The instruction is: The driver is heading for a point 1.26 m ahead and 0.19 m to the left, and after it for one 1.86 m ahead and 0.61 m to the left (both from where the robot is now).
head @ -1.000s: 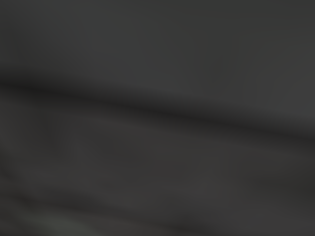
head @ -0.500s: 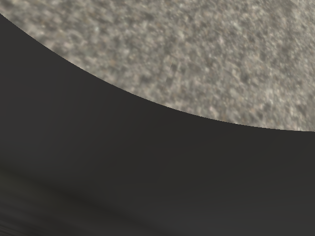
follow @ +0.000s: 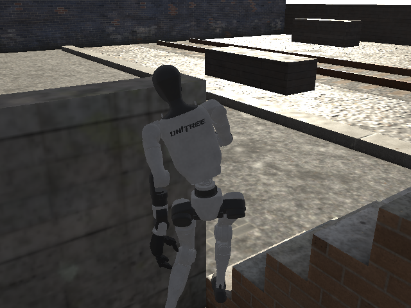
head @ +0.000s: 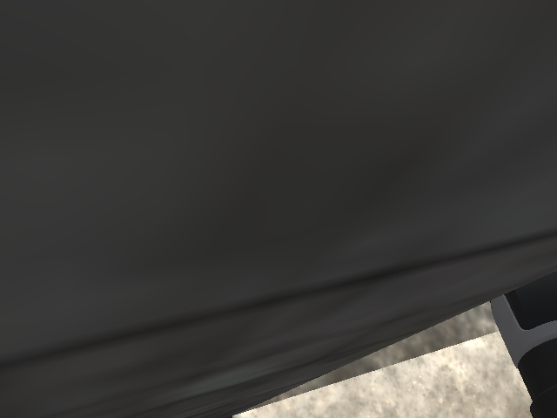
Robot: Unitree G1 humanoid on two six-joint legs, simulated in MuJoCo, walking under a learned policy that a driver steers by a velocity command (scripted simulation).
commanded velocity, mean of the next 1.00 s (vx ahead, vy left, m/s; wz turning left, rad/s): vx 0.13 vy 0.00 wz -0.08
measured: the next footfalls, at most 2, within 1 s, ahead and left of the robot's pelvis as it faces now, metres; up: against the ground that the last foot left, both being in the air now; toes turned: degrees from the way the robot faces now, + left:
left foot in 0.10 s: -0.05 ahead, +0.20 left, -0.21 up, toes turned -4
right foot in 0.36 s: -0.20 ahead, -0.10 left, -0.21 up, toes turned -4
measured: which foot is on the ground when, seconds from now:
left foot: up 0.00-0.08, down 0.10-0.36, up 0.38-0.60, down 0.62-0.82, up 0.84-1.00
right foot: up 0.00-0.34, down 0.36-1.00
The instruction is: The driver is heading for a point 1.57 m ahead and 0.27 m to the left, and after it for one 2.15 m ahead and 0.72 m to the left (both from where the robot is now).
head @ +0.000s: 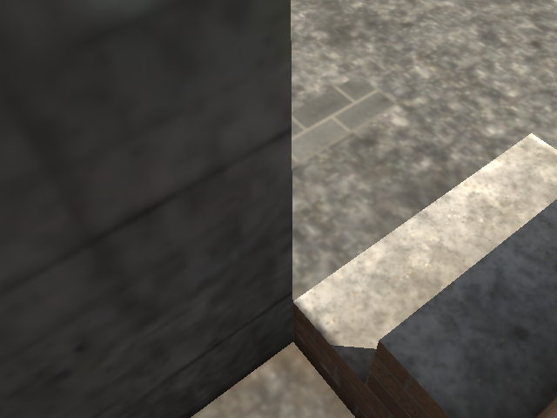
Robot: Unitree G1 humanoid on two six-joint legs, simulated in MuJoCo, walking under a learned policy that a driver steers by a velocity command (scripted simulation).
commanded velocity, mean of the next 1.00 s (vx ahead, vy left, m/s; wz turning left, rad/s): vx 0.29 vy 0.00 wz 0.47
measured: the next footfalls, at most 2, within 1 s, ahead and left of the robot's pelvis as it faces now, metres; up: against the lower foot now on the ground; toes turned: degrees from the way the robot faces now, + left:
left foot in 0.10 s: -0.06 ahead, +0.10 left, +0.00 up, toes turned +2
right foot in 0.46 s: -0.01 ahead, -0.08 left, +0.00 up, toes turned +26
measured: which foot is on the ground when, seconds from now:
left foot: up 0.00-0.08, down 0.10-0.46, up 0.48-0.86, down 0.88-1.00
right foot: down 0.00-0.12, up 0.14-0.44, down 0.46-1.00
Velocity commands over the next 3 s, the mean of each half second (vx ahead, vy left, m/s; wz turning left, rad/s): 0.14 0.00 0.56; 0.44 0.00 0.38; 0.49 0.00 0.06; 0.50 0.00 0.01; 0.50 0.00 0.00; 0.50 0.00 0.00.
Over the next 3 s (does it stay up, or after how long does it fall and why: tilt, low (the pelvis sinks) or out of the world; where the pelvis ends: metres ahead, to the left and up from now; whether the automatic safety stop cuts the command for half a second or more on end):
stays up -0.05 0.04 0.02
